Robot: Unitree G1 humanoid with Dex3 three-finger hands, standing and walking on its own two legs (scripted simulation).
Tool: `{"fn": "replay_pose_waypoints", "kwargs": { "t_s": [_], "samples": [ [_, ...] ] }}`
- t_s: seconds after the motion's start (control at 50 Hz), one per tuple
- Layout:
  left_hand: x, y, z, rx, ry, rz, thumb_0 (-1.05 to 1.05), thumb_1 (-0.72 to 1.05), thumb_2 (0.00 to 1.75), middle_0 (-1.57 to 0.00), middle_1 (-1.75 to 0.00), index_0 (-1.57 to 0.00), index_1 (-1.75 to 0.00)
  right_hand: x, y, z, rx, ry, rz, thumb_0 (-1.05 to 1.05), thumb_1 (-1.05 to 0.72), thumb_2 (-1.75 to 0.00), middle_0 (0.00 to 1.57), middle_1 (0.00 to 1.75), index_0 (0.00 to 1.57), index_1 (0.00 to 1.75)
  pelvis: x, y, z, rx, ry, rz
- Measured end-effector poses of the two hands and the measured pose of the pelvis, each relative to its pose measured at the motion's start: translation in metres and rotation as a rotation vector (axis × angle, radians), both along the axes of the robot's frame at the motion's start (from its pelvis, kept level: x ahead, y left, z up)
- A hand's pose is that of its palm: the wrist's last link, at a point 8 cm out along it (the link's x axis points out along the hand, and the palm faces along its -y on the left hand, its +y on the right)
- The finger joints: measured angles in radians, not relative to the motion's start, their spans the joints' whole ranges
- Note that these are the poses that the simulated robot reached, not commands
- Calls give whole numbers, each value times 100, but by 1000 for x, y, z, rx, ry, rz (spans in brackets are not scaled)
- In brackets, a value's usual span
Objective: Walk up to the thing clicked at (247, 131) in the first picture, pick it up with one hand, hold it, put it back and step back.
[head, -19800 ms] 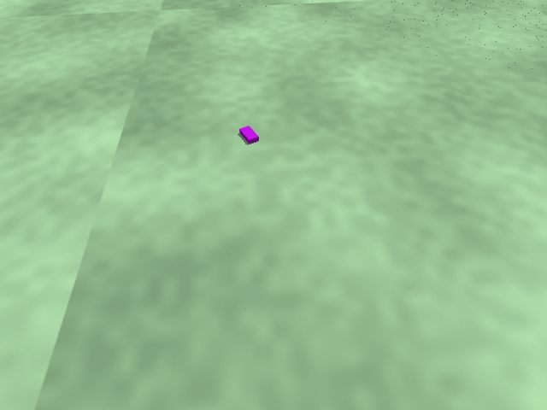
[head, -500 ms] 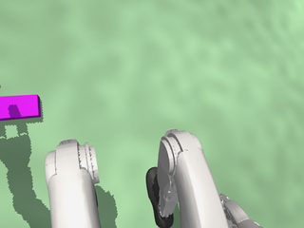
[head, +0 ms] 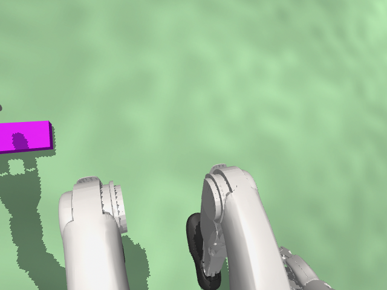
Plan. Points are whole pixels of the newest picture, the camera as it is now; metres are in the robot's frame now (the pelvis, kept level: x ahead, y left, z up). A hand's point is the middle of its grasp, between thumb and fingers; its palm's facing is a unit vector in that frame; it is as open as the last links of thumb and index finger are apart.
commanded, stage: rise first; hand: left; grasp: from above
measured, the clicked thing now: (20, 137) +0.43 +0.36 -0.29
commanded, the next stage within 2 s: approach in 0.52 s
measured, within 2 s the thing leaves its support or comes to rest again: neither
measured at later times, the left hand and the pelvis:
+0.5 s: hand out of the picture +0.38 +0.39 -0.18, palm faces -0.44 -0.14 -0.89, open 13.6 cm; pelvis +0.00 +0.00 +0.00, yaw +0 degrees
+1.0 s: hand (11, 119) +0.44 +0.34 -0.17, palm faces -0.39 -0.08 -0.92, open 13.7 cm; pelvis +0.00 +0.00 +0.00, yaw +0 degrees
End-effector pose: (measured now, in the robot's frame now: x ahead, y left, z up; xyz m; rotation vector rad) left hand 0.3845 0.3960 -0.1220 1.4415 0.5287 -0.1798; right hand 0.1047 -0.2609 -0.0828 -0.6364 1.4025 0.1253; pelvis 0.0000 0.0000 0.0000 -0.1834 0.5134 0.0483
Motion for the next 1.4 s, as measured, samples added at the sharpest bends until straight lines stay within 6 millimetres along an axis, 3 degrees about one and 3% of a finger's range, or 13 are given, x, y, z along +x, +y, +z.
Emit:
{"fn": "replay_pose_waypoints", "kwargs": {
  "t_s": [0.54,0.74,0.9,1.02,1.1,1.26,1.4],
  "samples": [
    [2,0,2,0,16,-3,0,-44,96,-18,-92,-17,-93,-8,-1,0,-4,0,-2,0,-90,-90,20,30,20,30,-3,-1,-1,1,-11,2],
    [3,-3,8,11,7,-21,0,-45,96,-18,-93,-17,-94,-1,1,1,3,-25,8,0,-90,-90,20,30,20,30,-3,-1,-1,5,-9,3],
    [29,-31,8,21,-9,-89,0,-46,96,-16,-97,-16,-97,-5,1,6,4,-45,-9,0,-90,-90,20,30,20,30,-4,-2,2,9,4,5],
    [58,-57,11,22,-53,-87,0,-47,97,-16,-98,-15,-98,-23,-2,12,2,-41,-56,0,-90,-90,20,30,20,30,-3,-2,4,7,19,1],
    [66,-64,12,46,-38,-56,0,-48,98,-16,-97,-15,-98,-39,-4,13,14,-22,-96,0,-90,-90,20,30,20,30,-2,-3,6,10,28,-3],
    [47,-48,7,53,67,17,0,-48,97,-16,-95,-15,-96,-58,-5,6,51,41,-134,0,-90,-90,20,30,20,30,-4,-5,9,25,24,-3],
    [26,-29,1,-3,96,-10,0,-48,97,-16,-95,-16,-96,-46,-6,3,31,68,-68,0,-90,-90,20,30,20,30,-5,-5,6,20,7,1]
  ]
}}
